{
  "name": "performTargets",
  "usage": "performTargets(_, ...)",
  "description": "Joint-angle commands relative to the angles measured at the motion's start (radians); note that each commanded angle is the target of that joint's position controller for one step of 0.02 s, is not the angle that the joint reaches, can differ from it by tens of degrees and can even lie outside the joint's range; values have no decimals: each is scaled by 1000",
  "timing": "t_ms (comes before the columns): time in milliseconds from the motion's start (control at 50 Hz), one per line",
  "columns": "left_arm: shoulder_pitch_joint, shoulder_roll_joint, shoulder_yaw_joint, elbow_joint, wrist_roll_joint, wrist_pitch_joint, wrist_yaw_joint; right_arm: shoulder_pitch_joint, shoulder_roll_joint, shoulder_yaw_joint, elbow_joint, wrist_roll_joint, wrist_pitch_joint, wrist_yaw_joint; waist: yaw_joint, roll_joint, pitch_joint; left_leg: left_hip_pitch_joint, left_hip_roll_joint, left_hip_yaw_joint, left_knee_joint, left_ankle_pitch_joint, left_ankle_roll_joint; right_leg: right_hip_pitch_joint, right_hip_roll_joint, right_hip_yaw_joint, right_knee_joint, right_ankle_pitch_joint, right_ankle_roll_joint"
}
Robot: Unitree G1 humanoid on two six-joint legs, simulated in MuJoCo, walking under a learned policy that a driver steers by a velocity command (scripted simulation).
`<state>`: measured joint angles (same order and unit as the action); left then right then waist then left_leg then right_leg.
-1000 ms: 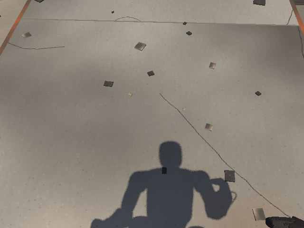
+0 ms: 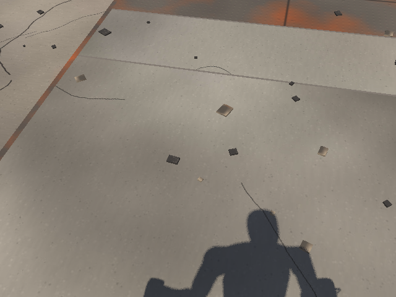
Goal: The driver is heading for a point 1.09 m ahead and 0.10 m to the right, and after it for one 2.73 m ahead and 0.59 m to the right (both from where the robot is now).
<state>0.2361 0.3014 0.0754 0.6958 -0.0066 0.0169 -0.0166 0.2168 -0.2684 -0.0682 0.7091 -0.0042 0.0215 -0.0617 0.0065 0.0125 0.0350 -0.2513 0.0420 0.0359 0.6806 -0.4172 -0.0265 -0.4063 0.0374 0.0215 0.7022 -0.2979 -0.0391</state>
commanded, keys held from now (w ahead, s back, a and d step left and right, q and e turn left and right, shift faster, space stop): w+e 0.38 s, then w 0.22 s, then w+q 0.40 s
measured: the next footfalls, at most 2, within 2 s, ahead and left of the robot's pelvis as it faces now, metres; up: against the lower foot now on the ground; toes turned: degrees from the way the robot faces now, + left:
left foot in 0.34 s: +0.14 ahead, +0.13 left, +0.00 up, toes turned -17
right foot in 0.78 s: +0.32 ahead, -0.22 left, +0.00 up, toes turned -16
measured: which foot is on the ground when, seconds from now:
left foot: up 0.00-0.32, down 0.34-0.78, up 0.80-1.00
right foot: down 0.00-0.34, up 0.36-0.76, down 0.78-1.00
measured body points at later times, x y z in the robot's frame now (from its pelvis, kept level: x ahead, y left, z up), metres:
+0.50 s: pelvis +0.10 +0.03 +0.03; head +0.10 +0.04 +0.48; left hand +0.32 +0.25 -0.07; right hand +0.10 -0.27 -0.07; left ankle +0.10 +0.14 -0.72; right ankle +0.09 -0.13 -0.64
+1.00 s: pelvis +0.31 -0.11 +0.03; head +0.33 -0.12 +0.48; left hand +0.46 +0.14 -0.08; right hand +0.35 -0.41 -0.09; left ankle +0.36 +0.05 -0.63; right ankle +0.28 -0.21 -0.72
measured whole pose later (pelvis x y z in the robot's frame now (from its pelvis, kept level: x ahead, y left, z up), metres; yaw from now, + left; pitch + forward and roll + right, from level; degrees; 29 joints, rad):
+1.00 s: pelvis +0.31 -0.11 +0.03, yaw -10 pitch +1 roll -1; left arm 0.28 0.25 0.06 0.74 0.01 -0.10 -0.02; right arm 0.28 -0.32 -0.07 0.77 0.03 -0.04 0.00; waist 0.01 0.05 0.02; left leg -0.60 0.09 -0.06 1.14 -0.24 0.00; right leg -0.16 0.02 -0.11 0.34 -0.20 -0.04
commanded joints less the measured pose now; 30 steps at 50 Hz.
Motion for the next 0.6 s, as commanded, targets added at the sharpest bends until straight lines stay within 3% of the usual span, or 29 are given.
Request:
performTargets(20,137,176,48,-64,4,-22,0,-83,-87,-28,-129,-6,-11,-3,57,-302,-131,-324,-131,-18,323,-237,-18,312,-264,611,-378,70,-274)
performTargets(40,171,183,41,-63,11,-45,-3,-77,-77,-24,-135,9,-21,9,65,-255,-159,-431,-99,-140,474,-276,0,388,-319,722,-441,-158,-301)
performTargets(60,137,164,37,-73,4,-61,1,-72,-94,-26,-126,24,-33,21,48,-177,-122,-483,-64,-166,518,-202,21,380,-317,706,-446,-311,-276)
performTargets(80,93,155,33,-85,-5,-66,11,-84,-111,-32,-121,23,-48,27,33,-124,-78,-496,-34,-166,472,-122,36,331,-296,654,-456,-352,-241)
performTargets(100,50,146,29,-96,-8,-61,22,-97,-122,-36,-118,12,-61,29,22,-110,-69,-459,-16,-158,400,-58,36,291,-266,597,-464,-327,-211)
performTargets(140,18,144,28,-111,-1,-40,40,-108,-102,-31,-113,2,-84,44,16,-138,-70,-339,-36,-110,263,12,13,220,-186,481,-480,-224,-184)
performTargets(200,18,150,35,-116,-10,-32,50,-103,-68,-18,-97,8,-105,60,16,-153,-78,-199,-76,-82,57,46,-6,162,-136,410,-464,-155,-181)
performTargets(280,7,160,41,-126,-23,-18,44,-70,-91,-25,-85,32,-121,70,-13,-167,-68,-20,-99,-79,-150,146,-2,63,-132,474,-442,-246,-173)
performTargets(320,-10,125,30,-133,-23,-12,42,-1,-104,-37,-61,34,-125,65,-60,-136,-63,146,-76,-72,-259,220,18,-38,-85,457,-367,-310,-124)
performTargets(340,-22,77,17,-141,-21,-16,40,94,-135,-48,-42,29,-127,57,-101,-85,-85,298,24,-156,-284,162,49,-169,-41,401,-218,-351,-72)
performTargets(360,-6,-22,-11,-155,-22,-23,38,182,-200,-56,-36,1,-124,48,-105,112,-135,393,255,-453,-405,-123,130,-293,75,211,119,-317,-6)
performTargets(380,-37,39,3,-212,-32,-39,34,153,-271,-74,-29,-29,-124,62,-63,239,-25,291,381,-755,-513,-402,236,-482,29,166,281,-278,0)
performTargets(400,-36,95,16,-192,-29,-46,33,97,-206,-59,-43,-12,-127,59,-46,194,53,246,361,-719,-529,-442,256,-529,-29,163,375,-198,10)
performTargets(420,-17,110,23,-159,-19,-48,29,78,-148,-42,-40,2,-127,55,-39,146,70,236,303,-607,-518,-341,227,-526,-35,158,405,-119,20)
performTargets(440,5,100,24,-135,-9,-51,25,67,-128,-33,-41,2,-126,54,-28,116,47,229,252,-510,-513,-235,199,-492,-42,147,415,-60,26)
performTargets(500,-44,58,12,-133,-6,-68,12,95,-121,-24,-13,-9,-133,53,-39,94,48,176,190,-322,-541,37,194,-444,-58,115,403,112,44)
performTargets(600,-182,12,-15,-164,-4,-81,-3,141,-144,-21,33,13,-121,55,-79,100,46,151,163,-164,-553,263,203,-330,-99,7,116,264,73)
